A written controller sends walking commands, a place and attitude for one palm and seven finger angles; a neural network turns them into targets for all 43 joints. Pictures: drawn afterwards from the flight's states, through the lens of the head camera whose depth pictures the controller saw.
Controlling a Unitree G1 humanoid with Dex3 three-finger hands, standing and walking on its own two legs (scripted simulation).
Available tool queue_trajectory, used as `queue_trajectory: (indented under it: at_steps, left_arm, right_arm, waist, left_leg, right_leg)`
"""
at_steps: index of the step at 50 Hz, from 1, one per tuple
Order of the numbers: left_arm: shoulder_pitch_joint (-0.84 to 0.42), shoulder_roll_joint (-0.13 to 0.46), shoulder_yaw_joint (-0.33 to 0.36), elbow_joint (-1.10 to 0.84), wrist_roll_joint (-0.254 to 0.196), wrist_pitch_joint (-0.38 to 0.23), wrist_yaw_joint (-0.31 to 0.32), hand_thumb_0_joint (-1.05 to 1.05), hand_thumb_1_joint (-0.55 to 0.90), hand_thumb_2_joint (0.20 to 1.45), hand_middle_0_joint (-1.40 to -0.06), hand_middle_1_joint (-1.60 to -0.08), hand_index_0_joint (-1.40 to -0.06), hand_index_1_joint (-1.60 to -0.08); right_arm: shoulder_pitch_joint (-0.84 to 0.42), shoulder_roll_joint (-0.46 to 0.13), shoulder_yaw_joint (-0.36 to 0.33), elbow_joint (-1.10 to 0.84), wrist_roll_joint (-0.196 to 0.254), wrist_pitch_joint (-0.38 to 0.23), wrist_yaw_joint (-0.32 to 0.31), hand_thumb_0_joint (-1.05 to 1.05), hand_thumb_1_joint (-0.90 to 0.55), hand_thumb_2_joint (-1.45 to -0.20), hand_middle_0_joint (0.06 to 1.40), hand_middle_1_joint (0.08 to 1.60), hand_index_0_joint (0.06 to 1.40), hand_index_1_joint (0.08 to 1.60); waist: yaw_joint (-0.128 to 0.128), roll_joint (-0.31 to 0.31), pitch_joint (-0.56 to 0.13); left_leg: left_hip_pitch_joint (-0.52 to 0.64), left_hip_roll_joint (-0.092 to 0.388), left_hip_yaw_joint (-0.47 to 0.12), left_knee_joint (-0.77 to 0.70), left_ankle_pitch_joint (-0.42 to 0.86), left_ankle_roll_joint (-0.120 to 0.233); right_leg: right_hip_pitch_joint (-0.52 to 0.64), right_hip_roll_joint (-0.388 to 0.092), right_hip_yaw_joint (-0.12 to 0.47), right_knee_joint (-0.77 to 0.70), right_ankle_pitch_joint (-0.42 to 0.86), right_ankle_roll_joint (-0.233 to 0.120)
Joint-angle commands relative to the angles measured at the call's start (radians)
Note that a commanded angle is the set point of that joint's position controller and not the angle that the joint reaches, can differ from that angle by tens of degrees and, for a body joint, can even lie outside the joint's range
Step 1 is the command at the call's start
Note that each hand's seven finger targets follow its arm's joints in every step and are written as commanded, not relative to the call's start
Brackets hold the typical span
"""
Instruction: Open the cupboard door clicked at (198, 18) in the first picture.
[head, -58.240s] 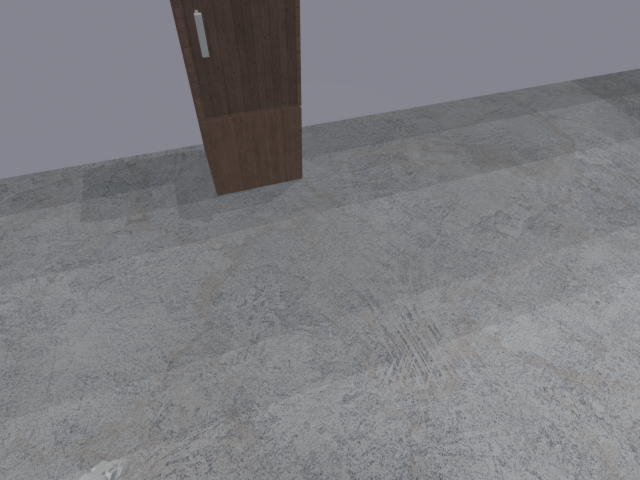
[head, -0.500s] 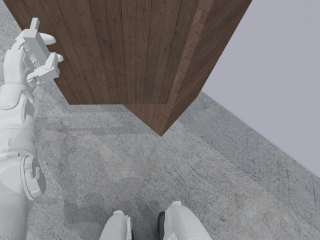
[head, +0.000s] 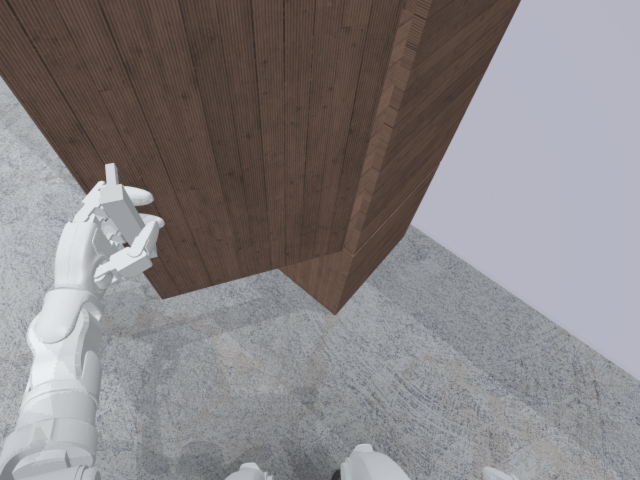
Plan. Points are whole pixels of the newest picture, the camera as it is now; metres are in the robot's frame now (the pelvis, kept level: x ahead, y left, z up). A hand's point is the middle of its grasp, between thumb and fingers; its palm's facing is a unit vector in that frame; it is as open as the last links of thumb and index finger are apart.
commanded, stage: pull the door open along its arc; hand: left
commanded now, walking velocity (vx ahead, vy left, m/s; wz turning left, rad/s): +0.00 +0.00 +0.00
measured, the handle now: (130, 213) +0.44 +0.23 +0.03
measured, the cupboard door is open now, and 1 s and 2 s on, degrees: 59 90 91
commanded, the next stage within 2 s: open thumb and fingers to let go in 0.60 s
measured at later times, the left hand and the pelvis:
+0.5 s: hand (217, 331) +0.29 +0.11 +0.04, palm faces +0.45 -0.89 -0.01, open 6.3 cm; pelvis -0.01 -0.03 +0.00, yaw +4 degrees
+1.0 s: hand (244, 355) +0.26 +0.08 +0.03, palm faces +0.43 -0.90 -0.02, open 8.1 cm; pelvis -0.03 -0.06 -0.01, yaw +6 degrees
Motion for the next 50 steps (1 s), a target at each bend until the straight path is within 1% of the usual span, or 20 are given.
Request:
queue_trajectory:
  at_steps: [1,3,7,8,9,12,13,15,17,19,27,31,33,35,37,39,42,43,46,50]
  left_arm:
    - [0.051,0.031,0.068,-0.279,-0.051,-0.056,0.234,0.0,0.9,0.9,-0.4,-1.35,-0.4,-1.35]
    - [0.056,0.007,0.044,-0.361,-0.015,-0.072,0.319,0.0,0.9,0.9,-0.4,-1.35,-0.4,-1.35]
    - [0.122,-0.136,-0.061,-0.47,0.075,-0.085,0.496,0.0,0.9,0.9,-0.4,-1.35,-0.4,-1.35]
    - [0.129,-0.16,-0.088,-0.485,0.098,-0.086,0.538,0.0,0.9,0.9,-0.4,-1.35,-0.4,-1.35]
    - [0.16,-0.206,-0.121,-0.487,0.117,-0.082,0.579,0.0,0.9,0.9,-0.4,-1.35,-0.4,-1.35]
    - [0.153,-0.271,-0.191,-0.526,0.194,-0.071,0.706,0.0,0.9,0.9,-0.4,-1.35,-0.4,-1.35]
    - [0.139,-0.278,-0.221,-0.54,0.223,-0.07,0.735,0.0,0.9,0.9,-0.4,-1.35,-0.4,-1.35]
    - [0.159,-0.321,-0.287,-0.545,0.27,-0.064,0.764,0.0,0.9,0.9,-0.4,-1.35,-0.4,-1.35]
    - [0.181,-0.348,-0.346,-0.591,0.302,-0.063,0.776,0.0,0.9,0.9,-0.4,-1.35,-0.4,-1.35]
    - [0.217,-0.38,-0.396,-0.608,0.317,-0.056,0.774,0.0,0.9,0.9,-0.4,-1.35,-0.4,-1.35]
    - [0.347,-0.456,-0.498,-0.651,0.31,-0.034,0.784,0.0,0.9,0.9,-0.4,-1.35,-0.4,-1.35]
    - [0.474,-0.502,-0.553,-0.722,0.32,-0.032,0.806,0.0,0.9,0.9,-0.4,-1.35,-0.4,-1.35]
    - [0.432,-0.468,-0.541,-0.717,0.348,-0.026,0.827,0.0,0.9,0.9,-0.4,-1.35,-0.4,-1.35]
    - [0.276,-0.432,-0.512,-0.69,0.373,-0.035,0.85,0.0,0.9,0.9,-0.4,-1.35,-0.4,-1.35]
    - [0.264,-0.401,-0.466,-0.65,0.381,-0.053,0.856,0.0,0.76,0.84,-0.39,-1.335,-0.39,-1.335]
    - [0.259,-0.387,-0.442,-0.632,0.372,-0.062,0.847,0.0,0.62,0.78,-0.38,-1.32,-0.38,-1.32]
    - [0.26,-0.372,-0.412,-0.648,0.315,-0.06,0.8,0.0,0.41,0.69,-0.365,-1.298,-0.365,-1.298]
    - [0.242,-0.377,-0.413,-0.649,0.293,-0.055,0.785,0.0,0.34,0.66,-0.36,-1.29,-0.36,-1.29]
    - [0.199,-0.38,-0.406,-0.628,0.247,-0.05,0.752,0.0,0.13,0.57,-0.345,-1.268,-0.345,-1.268]
    - [0.155,-0.384,-0.406,-0.59,0.245,-0.058,0.749,0.0,-0.15,0.45,-0.325,-1.237,-0.325,-1.237]
  right_arm:
    - [-0.002,-0.125,-0.068,-0.098,-0.008,-0.061,0.012,0.0,-0.9,-0.9,0.2,0.3,0.2,0.3]
    - [-0.013,-0.12,-0.074,-0.092,-0.017,-0.066,0.013,0.0,-0.9,-0.9,0.2,0.3,0.2,0.3]
    - [-0.048,-0.086,-0.076,-0.089,-0.043,-0.07,0.018,0.0,-0.9,-0.9,0.2,0.3,0.2,0.3]
    - [-0.053,-0.086,-0.075,-0.092,-0.05,-0.07,0.019,0.0,-0.9,-0.9,0.2,0.3,0.2,0.3]
    - [-0.069,-0.078,-0.075,-0.09,-0.053,-0.068,0.019,0.0,-0.9,-0.9,0.2,0.3,0.2,0.3]
    - [-0.109,-0.065,-0.069,-0.09,-0.07,-0.064,0.017,0.0,-0.9,-0.9,0.2,0.3,0.2,0.3]
    - [-0.113,-0.067,-0.068,-0.089,-0.074,-0.063,0.013,0.0,-0.9,-0.9,0.2,0.3,0.2,0.3]
    - [-0.126,-0.057,-0.067,-0.083,-0.081,-0.064,0.009,0.0,-0.9,-0.9,0.2,0.3,0.2,0.3]
    - [-0.137,-0.05,-0.068,-0.085,-0.086,-0.07,0.003,0.0,-0.9,-0.9,0.2,0.3,0.2,0.3]
    - [-0.145,-0.044,-0.067,-0.084,-0.088,-0.075,-0.002,0.0,-0.9,-0.9,0.2,0.3,0.2,0.3]
    - [-0.204,-0.028,-0.051,-0.092,-0.091,-0.118,-0.021,0.0,-0.9,-0.9,0.2,0.3,0.2,0.3]
    - [-0.214,-0.016,-0.05,-0.104,-0.091,-0.143,-0.016,0.0,-0.9,-0.9,0.2,0.3,0.2,0.3]
    - [-0.207,-0.022,-0.051,-0.096,-0.095,-0.146,-0.021,0.0,-0.9,-0.9,0.2,0.3,0.2,0.3]
    - [-0.221,-0.021,-0.049,-0.068,-0.105,-0.152,-0.032,0.0,-0.9,-0.9,0.2,0.3,0.2,0.3]
    - [-0.234,-0.014,-0.05,-0.058,-0.107,-0.156,-0.042,0.0,-0.9,-0.9,0.2,0.3,0.2,0.3]
    - [-0.24,-0.008,-0.051,-0.05,-0.107,-0.157,-0.048,0.0,-0.9,-0.9,0.2,0.3,0.2,0.3]
    - [-0.241,-0.009,-0.052,-0.052,-0.098,-0.156,-0.055,0.0,-0.9,-0.9,0.2,0.3,0.2,0.3]
    - [-0.24,-0.013,-0.05,-0.054,-0.094,-0.154,-0.059,0.0,-0.9,-0.9,0.2,0.3,0.2,0.3]
    - [-0.248,-0.015,-0.045,-0.047,-0.087,-0.154,-0.067,0.0,-0.9,-0.9,0.2,0.3,0.2,0.3]
    - [-0.253,-0.018,-0.044,-0.043,-0.089,-0.158,-0.069,0.0,-0.9,-0.9,0.2,0.3,0.2,0.3]
  waist:
    - [0.119,0.064,-0.285]
    - [0.121,0.037,-0.3]
    - [0.133,0.049,-0.332]
    - [0.126,0.002,-0.322]
    - [0.129,-0.004,-0.311]
    - [0.129,-0.011,-0.289]
    - [0.115,-0.04,-0.286]
    - [0.111,-0.037,-0.282]
    - [0.111,-0.02,-0.305]
    - [0.105,-0.042,-0.3]
    - [0.102,-0.07,-0.197]
    - [0.112,-0.079,-0.221]
    - [0.097,-0.107,-0.202]
    - [0.075,-0.107,-0.166]
    - [0.087,-0.123,-0.163]
    - [0.095,-0.12,-0.192]
    - [0.108,-0.084,-0.246]
    - [0.101,-0.1,-0.258]
    - [0.088,-0.126,-0.228]
    - [0.088,-0.123,-0.195]
  left_leg:
    - [0.168,-0.008,-0.073,-0.112,0.662,-0.087]
    - [0.183,-0.005,-0.078,-0.103,0.685,-0.094]
    - [0.208,-0.005,-0.071,-0.091,0.693,-0.105]
    - [0.2,-0.005,-0.077,-0.089,0.673,-0.101]
    - [0.192,-0.006,-0.078,-0.094,0.648,-0.102]
    - [0.168,-0.017,-0.076,-0.098,0.539,-0.093]
    - [0.16,-0.018,-0.081,-0.096,0.504,-0.087]
    - [0.169,-0.021,-0.082,-0.1,0.477,-0.086]
    - [0.183,-0.025,-0.074,-0.099,0.465,-0.08]
    - [0.184,-0.027,-0.073,-0.1,0.449,-0.074]
    - [0.131,-0.041,-0.072,-0.112,0.292,-0.057]
    - [0.119,-0.049,-0.069,-0.102,0.285,-0.057]
    - [0.094,-0.05,-0.079,-0.088,0.275,-0.057]
    - [0.051,-0.051,-0.083,-0.056,0.227,-0.055]
    - [0.005,-0.057,-0.085,-0.036,0.18,-0.057]
    - [-0.011,-0.062,-0.08,-0.024,0.169,-0.057]
    - [0.007,-0.065,-0.072,-0.031,0.175,-0.059]
    - [0.008,-0.066,-0.073,-0.031,0.18,-0.058]
    - [0.0,-0.063,-0.078,-0.036,0.159,-0.059]
    - [0.008,-0.062,-0.082,-0.04,0.146,-0.055]
  right_leg:
    - [0.311,-0.001,-0.019,-0.013,0.428,-0.005]
    - [0.315,-0.002,-0.018,0.004,0.428,-0.01]
    - [0.327,-0.018,-0.011,0.025,0.438,-0.014]
    - [0.328,-0.016,-0.012,0.021,0.43,-0.016]
    - [0.329,-0.019,-0.014,0.023,0.418,-0.015]
    - [0.332,-0.025,-0.01,0.018,0.377,-0.018]
    - [0.33,-0.024,-0.007,0.012,0.363,-0.018]
    - [0.328,-0.029,-0.006,0.009,0.353,-0.018]
    - [0.346,-0.032,0.003,0.001,0.364,-0.019]
    - [0.363,-0.036,0.006,-0.012,0.376,-0.018]
    - [0.376,-0.053,0.032,-0.066,0.282,-0.011]
    - [0.417,-0.069,0.058,-0.075,0.317,-0.002]
    - [0.406,-0.074,0.072,-0.073,0.319,-0.002]
    - [0.355,-0.092,0.105,-0.076,0.259,0.008]
    - [0.359,-0.106,0.15,-0.092,0.181,0.014]
    - [0.391,-0.122,0.189,-0.11,0.177,0.021]
    - [0.447,-0.128,0.202,-0.123,0.203,0.023]
    - [0.464,-0.127,0.206,-0.129,0.218,0.025]
    - [0.456,-0.133,0.213,-0.147,0.185,0.036]
    - [0.406,-0.128,0.195,-0.147,0.114,0.029]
